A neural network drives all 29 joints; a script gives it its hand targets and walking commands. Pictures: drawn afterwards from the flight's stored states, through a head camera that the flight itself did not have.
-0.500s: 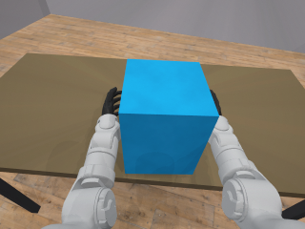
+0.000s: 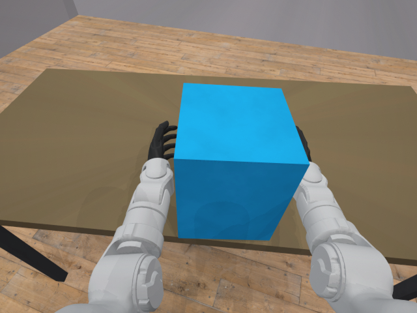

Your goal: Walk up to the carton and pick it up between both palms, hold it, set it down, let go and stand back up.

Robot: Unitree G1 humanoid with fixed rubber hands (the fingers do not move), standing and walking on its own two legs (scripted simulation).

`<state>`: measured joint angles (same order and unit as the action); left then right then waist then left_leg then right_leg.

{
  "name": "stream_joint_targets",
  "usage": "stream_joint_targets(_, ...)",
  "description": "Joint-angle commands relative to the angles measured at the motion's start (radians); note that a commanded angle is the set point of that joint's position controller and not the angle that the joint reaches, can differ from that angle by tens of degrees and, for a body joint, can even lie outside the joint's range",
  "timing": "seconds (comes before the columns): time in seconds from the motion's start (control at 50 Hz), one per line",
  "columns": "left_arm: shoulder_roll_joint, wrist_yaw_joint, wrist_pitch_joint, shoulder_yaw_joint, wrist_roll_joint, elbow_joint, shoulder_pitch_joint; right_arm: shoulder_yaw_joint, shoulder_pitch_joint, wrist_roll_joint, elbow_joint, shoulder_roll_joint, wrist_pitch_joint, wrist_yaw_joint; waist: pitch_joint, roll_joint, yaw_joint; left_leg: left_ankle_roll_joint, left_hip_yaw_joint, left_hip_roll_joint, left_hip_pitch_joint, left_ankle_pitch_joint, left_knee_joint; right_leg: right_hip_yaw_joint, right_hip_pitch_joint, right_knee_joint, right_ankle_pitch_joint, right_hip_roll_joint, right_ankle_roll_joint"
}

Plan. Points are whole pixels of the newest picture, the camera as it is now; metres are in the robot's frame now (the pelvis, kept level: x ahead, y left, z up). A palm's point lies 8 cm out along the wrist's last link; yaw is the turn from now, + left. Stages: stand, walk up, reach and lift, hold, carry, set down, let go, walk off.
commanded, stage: set down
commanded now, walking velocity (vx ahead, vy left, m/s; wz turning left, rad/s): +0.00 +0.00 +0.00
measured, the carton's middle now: (228, 165) +0.40 +0.00 +0.07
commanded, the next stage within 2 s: none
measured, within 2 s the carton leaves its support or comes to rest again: rests again in 0.24 s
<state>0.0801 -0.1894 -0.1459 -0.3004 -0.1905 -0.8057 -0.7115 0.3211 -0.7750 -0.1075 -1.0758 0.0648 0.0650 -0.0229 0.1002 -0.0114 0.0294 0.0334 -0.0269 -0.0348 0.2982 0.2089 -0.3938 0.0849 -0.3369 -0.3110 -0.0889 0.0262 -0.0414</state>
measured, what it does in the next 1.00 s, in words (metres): stands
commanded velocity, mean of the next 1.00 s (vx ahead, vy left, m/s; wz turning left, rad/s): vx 0.00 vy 0.00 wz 0.00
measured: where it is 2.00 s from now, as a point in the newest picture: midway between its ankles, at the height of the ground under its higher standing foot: outside the picture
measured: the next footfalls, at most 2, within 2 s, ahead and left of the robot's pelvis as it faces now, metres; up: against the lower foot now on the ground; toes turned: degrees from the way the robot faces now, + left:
none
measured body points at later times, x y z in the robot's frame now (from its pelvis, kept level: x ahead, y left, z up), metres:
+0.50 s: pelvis +0.00 -0.01 +0.00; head +0.03 +0.00 +0.45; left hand +0.41 +0.15 +0.07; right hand +0.43 -0.14 +0.07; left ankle -0.01 +0.14 -0.74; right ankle +0.04 -0.09 -0.74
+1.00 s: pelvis -0.01 +0.00 -0.01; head +0.03 -0.01 +0.44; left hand +0.42 +0.16 +0.08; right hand +0.44 -0.20 +0.09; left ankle -0.01 +0.14 -0.74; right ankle +0.04 -0.09 -0.74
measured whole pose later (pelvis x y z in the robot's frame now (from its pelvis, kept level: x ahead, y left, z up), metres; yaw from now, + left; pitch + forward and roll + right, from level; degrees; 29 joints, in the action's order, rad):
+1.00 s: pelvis -0.01 +0.00 -0.01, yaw -2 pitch +12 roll +0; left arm -0.08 -0.23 -0.20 -0.12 0.13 -0.78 -0.77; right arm 0.01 -0.85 0.28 -0.96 0.29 -0.12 -0.07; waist 0.14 -0.01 0.06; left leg 0.04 0.01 -0.05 0.48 0.23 -0.50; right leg 0.05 -0.54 -0.42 -0.10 0.04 -0.05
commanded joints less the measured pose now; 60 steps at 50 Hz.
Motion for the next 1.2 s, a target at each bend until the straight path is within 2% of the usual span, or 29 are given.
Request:
stream_joint_targets(0.0,0.560,0.140,0.113,0.256,0.032,0.122,-0.827,-0.211,-0.841,-0.069,0.269,-0.584,0.089,0.140,0.668,0.119,-0.014,-0.008,0.086,0.054,0.090,-0.133,0.097,-0.022,0.549,-0.074,0.337,-0.017,0.077)
stream_joint_targets(0.06,0.537,0.138,0.144,0.287,0.037,0.159,-0.859,-0.215,-0.793,-0.087,0.195,-0.579,0.094,0.152,0.675,0.053,-0.004,0.002,0.095,0.056,0.104,-0.129,0.097,-0.018,0.561,-0.098,0.360,-0.022,0.075)
stream_joint_targets(0.18,0.502,0.167,0.168,0.222,-0.012,0.121,-0.841,-0.140,-0.706,-0.161,0.185,-0.601,0.104,0.139,0.613,0.061,-0.028,0.002,0.109,0.060,0.113,-0.119,0.122,-0.021,0.622,-0.078,0.330,-0.035,0.081)
stream_joint_targets(0.26,0.340,0.154,0.191,0.163,-0.028,0.112,-0.771,-0.096,-0.681,-0.167,0.167,-0.454,0.116,0.120,0.642,0.032,-0.004,-0.001,0.134,0.066,0.113,-0.154,0.102,-0.030,0.627,-0.111,0.407,-0.043,0.086)
stream_joint_targets(0.28,0.131,0.122,0.196,0.128,-0.004,0.103,-0.752,-0.053,-0.665,-0.137,0.194,-0.211,0.119,0.098,0.698,0.019,0.006,0.009,0.132,0.066,0.113,-0.168,0.086,-0.024,0.584,-0.130,0.394,-0.032,0.080)
stream_joint_targets(0.3,0.230,0.130,0.213,0.095,-0.054,0.122,-0.765,-0.025,-0.688,-0.203,0.205,-0.344,0.115,0.097,0.602,0.063,0.001,-0.008,0.125,0.072,0.138,-0.150,0.103,-0.024,0.608,-0.114,0.360,-0.045,0.090)
stream_joint_targets(0.38,-0.062,0.046,0.228,0.109,0.051,0.181,-0.657,-0.057,-0.630,-0.052,0.216,0.017,0.115,0.010,0.685,0.016,0.003,0.012,0.134,0.068,0.134,-0.238,0.056,-0.047,0.593,-0.153,0.488,-0.034,0.084)
stream_joint_targets(0.4,-0.103,0.030,0.207,0.089,0.060,0.132,-0.625,-0.112,-0.628,0.023,0.168,0.057,0.090,-0.001,0.593,-0.008,0.037,0.008,0.140,0.070,0.161,-0.248,0.044,-0.057,0.558,-0.150,0.456,-0.028,0.079)
stream_joint_targets(0.44,-0.083,0.006,0.178,0.091,0.091,0.142,-0.690,-0.129,-0.674,0.070,0.190,0.022,0.045,-0.034,0.506,0.046,0.021,-0.001,0.128,0.066,0.162,-0.156,0.047,-0.060,0.527,-0.117,0.333,-0.013,0.081)
stream_joint_targets(0.5,-0.099,-0.054,0.168,0.172,0.194,0.184,-0.735,-0.132,-0.706,0.140,0.224,0.102,0.012,-0.065,0.670,0.018,0.003,0.023,0.109,0.055,0.189,-0.175,0.006,-0.053,0.438,-0.141,0.292,0.005,0.064)
stream_joint_targets(0.54,-0.223,-0.098,0.120,0.187,0.239,0.286,-0.677,-0.139,-0.689,0.235,0.303,0.293,-0.006,-0.073,0.877,-0.051,0.041,0.051,0.107,0.040,0.046,-0.372,-0.061,-0.052,0.333,-0.159,0.362,0.040,0.032)
stream_joint_targets(0.58,-0.182,-0.094,0.091,0.196,0.251,0.205,-0.668,-0.142,-0.683,0.236,0.292,0.272,-0.027,-0.074,0.837,-0.004,0.030,0.059,0.101,0.037,0.050,-0.368,-0.080,-0.047,0.313,-0.152,0.343,0.050,0.035)
stream_joint_targets(0.68,-0.215,-0.082,-0.015,0.227,0.312,0.356,-0.593,-0.206,-0.610,0.313,0.317,0.373,-0.093,-0.076,0.885,-0.022,0.000,0.085,0.076,0.029,-0.046,-0.526,-0.120,-0.041,0.338,-0.148,0.425,0.058,0.029)
stream_joint_targets(0.74,-0.234,-0.065,-0.005,0.226,0.328,0.200,-0.645,-0.224,-0.675,0.336,0.311,0.353,-0.112,-0.059,0.781,0.045,0.035,0.060,0.060,0.040,0.053,-0.381,-0.113,-0.056,0.285,-0.135,0.294,0.033,0.038)
stream_joint_targets(0.8,-0.260,-0.072,-0.022,0.228,0.344,0.311,-0.631,-0.213,-0.654,0.342,0.363,0.410,-0.128,-0.059,0.859,0.059,0.018,0.050,0.071,0.047,0.069,-0.368,-0.094,-0.063,0.328,-0.150,0.357,0.034,0.039)
stream_joint_targets(0.82,-0.263,-0.053,0.002,0.206,0.339,0.178,-0.654,-0.239,-0.647,0.329,0.319,0.357,-0.134,-0.053,0.773,0.102,0.040,0.030,0.071,0.053,0.150,-0.276,-0.078,-0.078,0.346,-0.142,0.303,0.015,0.047)
stream_joint_targets(0.84,-0.287,-0.053,-0.002,0.194,0.337,0.309,-0.644,-0.267,-0.651,0.349,0.406,0.370,-0.128,-0.062,0.848,0.102,0.025,0.028,0.082,0.054,0.151,-0.341,-0.067,-0.092,0.443,-0.162,0.428,0.007,0.059)
stream_joint_targets(0.86,-0.271,-0.043,0.011,0.191,0.326,0.186,-0.682,-0.281,-0.662,0.358,0.308,0.331,-0.131,-0.047,0.750,0.099,0.043,0.025,0.073,0.053,0.183,-0.276,-0.057,-0.084,0.392,-0.159,0.345,0.008,0.059)
stream_joint_targets(0.92,-0.309,-0.037,0.004,0.180,0.325,0.346,-0.617,-0.293,-0.614,0.415,0.359,0.386,-0.126,-0.044,0.761,0.041,0.029,0.039,0.076,0.050,0.150,-0.359,-0.051,-0.085,0.441,-0.186,0.438,0.014,0.055)
stream_joint_targets(0.96,-0.308,-0.026,0.021,0.148,0.297,0.168,-0.654,-0.295,-0.635,0.376,0.253,0.357,-0.135,-0.035,0.680,0.073,0.045,0.024,0.072,0.051,0.211,-0.260,-0.020,-0.089,0.433,-0.166,0.337,0.006,0.059)
stream_joint_targets(0.98,-0.269,-0.022,-0.002,0.167,0.317,0.351,-0.456,-0.336,-0.502,0.424,0.406,0.371,-0.115,-0.035,0.744,0.102,0.059,0.024,0.064,0.030,0.160,-0.389,-0.021,-0.113,0.539,-0.173,0.486,0.003,0.058)
stream_joint_targets(1.0,-0.320,-0.013,0.017,0.149,0.309,0.182,-0.686,-0.273,-0.679,0.377,0.295,0.358,-0.135,-0.035,0.686,0.084,0.047,0.019,0.074,0.051,0.257,-0.191,-0.004,-0.113,0.404,-0.150,0.268,-0.018,0.068)
stream_joint_targets(1.02,-0.316,-0.016,0.008,0.134,0.297,0.303,-0.530,-0.316,-0.545,0.418,0.366,0.374,-0.115,-0.033,0.736,0.067,0.057,0.023,0.074,0.046,0.209,-0.297,-0.006,-0.121,0.505,-0.170,0.398,-0.011,0.066)
stream_joint_targets(1.04,-0.304,-0.014,0.019,0.150,0.290,0.195,-0.570,-0.299,-0.572,0.400,0.320,0.348,-0.118,-0.030,0.682,0.079,0.055,0.018,0.075,0.045,0.217,-0.238,-0.011,-0.116,0.434,-0.149,0.293,-0.009,0.062)
stream_joint_targets(1.06,-0.304,-0.009,0.034,0.142,0.302,0.252,-0.536,-0.323,-0.535,0.406,0.425,0.321,-0.101,-0.030,0.743,0.114,0.067,0.008,0.073,0.045,0.244,-0.226,-0.006,-0.152,0.492,-0.146,0.269,-0.027,0.069)
stream_joint_targets(1.08,-0.313,-0.010,0.015,0.151,0.320,0.372,-0.397,-0.302,-0.423,0.400,0.527,0.374,-0.085,-0.041,0.804,0.125,0.029,0.008,0.057,0.038,0.168,-0.337,-0.003,-0.124,0.553,-0.158,0.419,-0.002,0.063)
stream_joint_targets(1.1,-0.338,-0.001,0.011,0.142,0.323,0.343,-0.510,-0.285,-0.513,0.382,0.485,0.371,-0.094,-0.050,0.736,0.120,0.030,0.007,0.070,0.054,0.233,-0.269,-0.009,-0.118,0.533,-0.168,0.381,-0.005,0.069)
stream_joint_targets(1.14,-0.314,0.008,-0.016,0.144,0.282,0.491,-0.265,-0.322,-0.281,0.418,0.508,0.397,-0.065,-0.041,0.775,0.037,0.033,0.028,0.055,0.045,0.135,-0.445,-0.021,-0.122,0.602,-0.179,0.556,0.001,0.066)
stream_joint_targets(1.18,-0.343,0.023,-0.045,0.154,0.291,0.536,-0.394,-0.245,-0.403,0.365,0.552,0.457,-0.082,-0.056,0.679,0.024,-0.015,0.034,0.061,0.056,0.121,-0.374,-0.017,-0.078,0.498,-0.167,0.460,0.018,0.068)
